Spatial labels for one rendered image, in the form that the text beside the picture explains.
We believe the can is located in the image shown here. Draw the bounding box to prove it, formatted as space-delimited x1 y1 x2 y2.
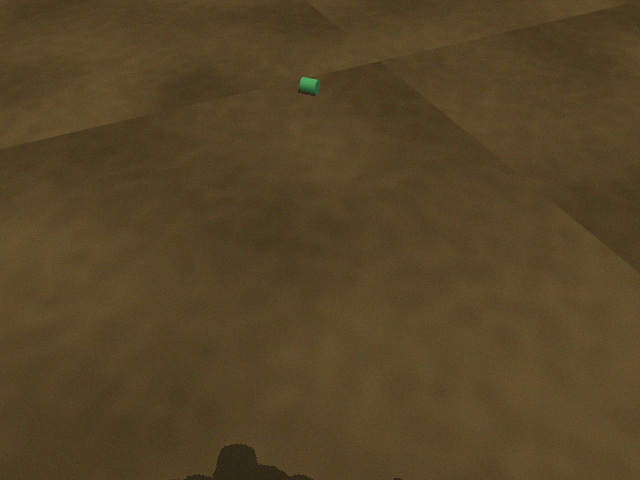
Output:
300 77 320 94

